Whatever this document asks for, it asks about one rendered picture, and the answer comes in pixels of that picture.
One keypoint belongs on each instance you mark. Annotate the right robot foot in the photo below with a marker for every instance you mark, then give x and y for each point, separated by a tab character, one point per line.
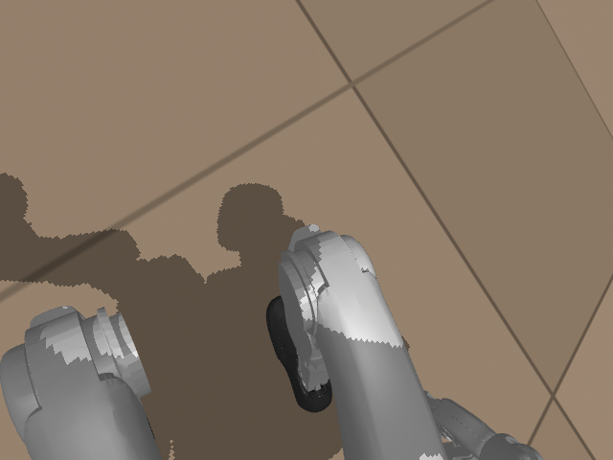
312	401

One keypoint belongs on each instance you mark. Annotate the right robot hand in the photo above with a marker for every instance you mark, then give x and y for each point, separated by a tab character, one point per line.
466	431

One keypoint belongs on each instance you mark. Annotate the right robot arm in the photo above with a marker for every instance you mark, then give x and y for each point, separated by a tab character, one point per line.
502	446

